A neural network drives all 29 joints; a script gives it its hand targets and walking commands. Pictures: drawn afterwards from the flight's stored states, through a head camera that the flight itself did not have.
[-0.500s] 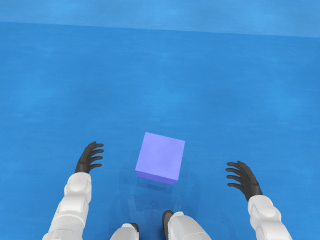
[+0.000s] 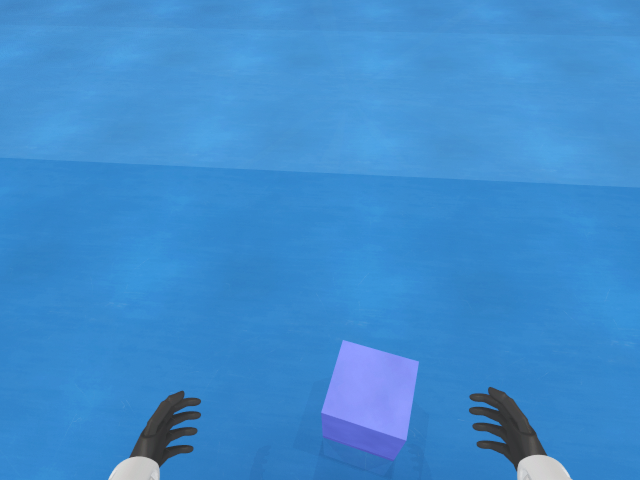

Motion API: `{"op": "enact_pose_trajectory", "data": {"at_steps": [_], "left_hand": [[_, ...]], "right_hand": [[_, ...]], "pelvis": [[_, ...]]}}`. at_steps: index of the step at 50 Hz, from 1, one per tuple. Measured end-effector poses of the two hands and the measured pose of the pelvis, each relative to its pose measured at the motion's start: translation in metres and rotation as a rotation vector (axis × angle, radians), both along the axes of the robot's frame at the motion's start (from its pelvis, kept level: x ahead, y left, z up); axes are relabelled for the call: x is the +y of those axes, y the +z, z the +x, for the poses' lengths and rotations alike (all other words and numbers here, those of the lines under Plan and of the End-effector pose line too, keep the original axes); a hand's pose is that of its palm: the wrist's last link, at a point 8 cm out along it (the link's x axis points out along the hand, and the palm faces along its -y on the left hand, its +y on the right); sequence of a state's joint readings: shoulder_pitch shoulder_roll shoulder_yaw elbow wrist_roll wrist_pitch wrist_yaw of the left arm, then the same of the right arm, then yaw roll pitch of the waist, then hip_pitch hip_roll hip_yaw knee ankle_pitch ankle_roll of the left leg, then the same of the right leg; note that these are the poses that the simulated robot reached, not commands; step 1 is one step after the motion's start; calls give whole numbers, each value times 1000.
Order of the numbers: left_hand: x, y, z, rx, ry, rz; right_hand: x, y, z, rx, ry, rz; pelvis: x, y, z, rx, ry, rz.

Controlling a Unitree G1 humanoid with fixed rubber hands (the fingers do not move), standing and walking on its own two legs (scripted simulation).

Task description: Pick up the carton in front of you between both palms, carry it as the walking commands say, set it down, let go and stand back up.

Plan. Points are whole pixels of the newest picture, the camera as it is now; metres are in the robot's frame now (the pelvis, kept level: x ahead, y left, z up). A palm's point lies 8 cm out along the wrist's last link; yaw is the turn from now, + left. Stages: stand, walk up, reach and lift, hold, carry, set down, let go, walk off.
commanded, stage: let go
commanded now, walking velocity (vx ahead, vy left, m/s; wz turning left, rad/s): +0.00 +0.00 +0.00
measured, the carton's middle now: (368, 401) +0.40 -0.09 -0.65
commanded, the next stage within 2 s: stand in 0.28 s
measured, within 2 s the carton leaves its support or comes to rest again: neither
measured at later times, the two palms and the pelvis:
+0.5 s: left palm (141, 475) +0.13 +0.24 -0.07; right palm (586, 470) +0.15 -0.31 -0.09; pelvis +0.00 -0.04 +0.00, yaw +2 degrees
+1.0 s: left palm out of the picture +0.12 +0.25 -0.08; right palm (603, 469) +0.16 -0.34 -0.10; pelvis +0.02 -0.05 +0.00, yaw +3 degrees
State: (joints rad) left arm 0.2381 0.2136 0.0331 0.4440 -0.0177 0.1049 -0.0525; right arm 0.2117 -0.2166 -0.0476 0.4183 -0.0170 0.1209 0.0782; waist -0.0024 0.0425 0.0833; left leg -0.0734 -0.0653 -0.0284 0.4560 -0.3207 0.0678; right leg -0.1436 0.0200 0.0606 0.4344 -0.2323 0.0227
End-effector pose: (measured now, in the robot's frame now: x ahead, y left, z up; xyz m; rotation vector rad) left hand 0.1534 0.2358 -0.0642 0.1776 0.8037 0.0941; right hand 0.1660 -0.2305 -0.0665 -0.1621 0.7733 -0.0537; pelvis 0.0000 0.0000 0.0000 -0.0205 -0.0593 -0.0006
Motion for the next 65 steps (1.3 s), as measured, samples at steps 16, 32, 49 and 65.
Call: {"op": "enact_pose_trajectory", "data": {"at_steps": [16,32,49,65], "left_hand": [[-32,-2,6,-28,11,2],[14,-5,-21,105,82,230],[10,-20,-35,185,123,194],[24,-20,-59,231,134,202]], "right_hand": [[-40,6,-3,42,-40,-68],[-98,-30,-13,126,-4,-175],[-106,-29,-8,166,8,-217],[-109,-32,-39,227,-1,-228]], "pelvis": [[-26,-1,0,-13,2,12],[-50,-4,12,60,42,16],[-54,0,17,49,50,14],[-49,4,3,29,47,19]]}}
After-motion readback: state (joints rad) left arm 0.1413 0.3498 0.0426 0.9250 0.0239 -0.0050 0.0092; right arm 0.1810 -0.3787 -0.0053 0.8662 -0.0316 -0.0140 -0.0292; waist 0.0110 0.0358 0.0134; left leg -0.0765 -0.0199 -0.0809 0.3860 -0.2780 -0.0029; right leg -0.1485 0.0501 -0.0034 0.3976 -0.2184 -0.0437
